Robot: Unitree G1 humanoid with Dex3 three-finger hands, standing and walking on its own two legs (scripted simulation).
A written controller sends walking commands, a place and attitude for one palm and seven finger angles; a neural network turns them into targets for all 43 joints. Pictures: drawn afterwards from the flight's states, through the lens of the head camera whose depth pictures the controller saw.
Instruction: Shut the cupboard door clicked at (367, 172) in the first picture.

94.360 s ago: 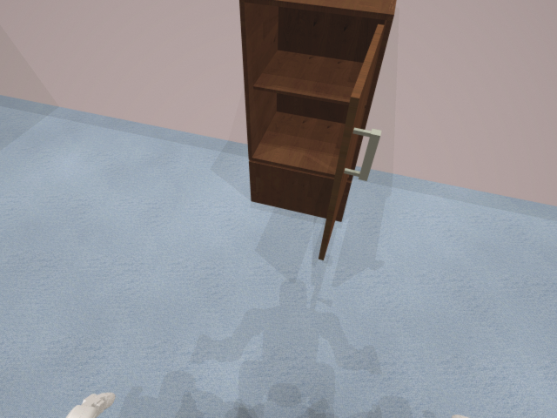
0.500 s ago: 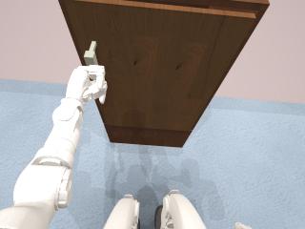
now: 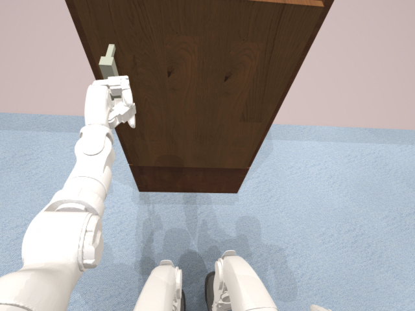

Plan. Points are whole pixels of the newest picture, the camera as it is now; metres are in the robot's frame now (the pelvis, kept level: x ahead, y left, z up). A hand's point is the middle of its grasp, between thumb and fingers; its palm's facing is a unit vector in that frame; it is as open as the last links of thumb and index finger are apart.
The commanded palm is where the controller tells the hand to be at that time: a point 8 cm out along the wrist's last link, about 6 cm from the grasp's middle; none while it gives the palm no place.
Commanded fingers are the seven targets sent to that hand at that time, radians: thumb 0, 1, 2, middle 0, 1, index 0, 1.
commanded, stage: pull the fist back off the door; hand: left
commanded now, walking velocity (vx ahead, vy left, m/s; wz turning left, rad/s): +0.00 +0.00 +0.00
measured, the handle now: (117, 82) +0.56 +0.16 +0.07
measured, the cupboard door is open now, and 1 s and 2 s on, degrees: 0 0 0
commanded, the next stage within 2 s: draw the hand back to the body in 0.52 s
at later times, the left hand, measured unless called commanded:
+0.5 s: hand (134, 129) +0.44 +0.11 +0.07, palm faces -0.04 -1.00 -0.03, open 3.1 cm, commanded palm +0.42 +0.16 +0.07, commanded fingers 0.00 0.90 0.90 -1.30 -1.50 -1.30 -1.50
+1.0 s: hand (101, 135) +0.38 +0.14 +0.14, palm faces -0.01 -1.00 -0.05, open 3.1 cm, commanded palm +0.35 +0.20 +0.14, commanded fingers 0.00 0.90 0.90 -1.30 -1.50 -1.30 -1.50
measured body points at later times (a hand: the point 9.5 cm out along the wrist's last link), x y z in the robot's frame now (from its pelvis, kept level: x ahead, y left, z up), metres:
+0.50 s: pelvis +0.07 +0.00 +0.04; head +0.16 -0.01 +0.48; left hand +0.44 +0.17 +0.07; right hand +0.17 -0.26 -0.07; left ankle +0.07 +0.06 -0.62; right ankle +0.11 -0.09 -0.62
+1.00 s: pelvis +0.09 -0.02 +0.07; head +0.14 -0.03 +0.52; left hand +0.37 +0.20 +0.14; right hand +0.26 -0.25 -0.02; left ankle +0.07 +0.06 -0.62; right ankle +0.11 -0.09 -0.62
